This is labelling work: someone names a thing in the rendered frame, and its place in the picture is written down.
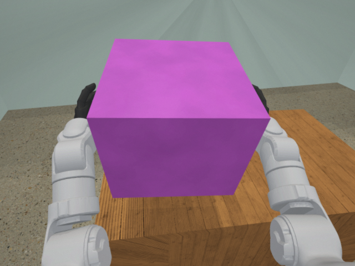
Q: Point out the robot left hand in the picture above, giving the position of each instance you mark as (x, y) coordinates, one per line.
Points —
(84, 102)

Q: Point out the carton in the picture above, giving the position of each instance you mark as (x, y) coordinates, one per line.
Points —
(175, 118)

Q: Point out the robot left forearm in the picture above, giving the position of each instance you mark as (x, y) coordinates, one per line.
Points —
(73, 179)

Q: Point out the robot right hand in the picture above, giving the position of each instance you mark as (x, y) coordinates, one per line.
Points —
(261, 96)

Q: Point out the robot right upper arm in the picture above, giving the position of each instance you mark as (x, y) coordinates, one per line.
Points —
(305, 240)

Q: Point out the pedestal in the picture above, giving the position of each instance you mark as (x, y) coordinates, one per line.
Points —
(232, 230)

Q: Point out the robot left upper arm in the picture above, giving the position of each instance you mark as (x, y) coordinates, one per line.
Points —
(82, 246)

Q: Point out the robot right forearm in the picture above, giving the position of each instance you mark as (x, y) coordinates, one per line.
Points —
(289, 189)

